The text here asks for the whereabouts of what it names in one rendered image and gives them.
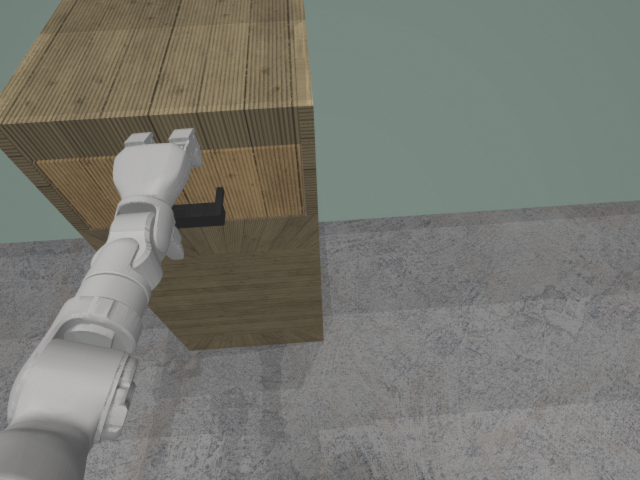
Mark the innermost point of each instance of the left robot hand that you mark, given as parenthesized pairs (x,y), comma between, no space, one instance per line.
(158,170)

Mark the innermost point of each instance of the drawer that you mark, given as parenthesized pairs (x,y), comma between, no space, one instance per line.
(259,181)

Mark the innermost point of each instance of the cabinet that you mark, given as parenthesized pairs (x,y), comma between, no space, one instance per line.
(238,72)

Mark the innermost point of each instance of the handle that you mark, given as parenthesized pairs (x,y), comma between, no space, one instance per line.
(201,214)

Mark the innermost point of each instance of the left robot upper arm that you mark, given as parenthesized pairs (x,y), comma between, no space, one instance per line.
(75,395)

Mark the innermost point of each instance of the left robot forearm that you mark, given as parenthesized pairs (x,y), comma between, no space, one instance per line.
(108,307)

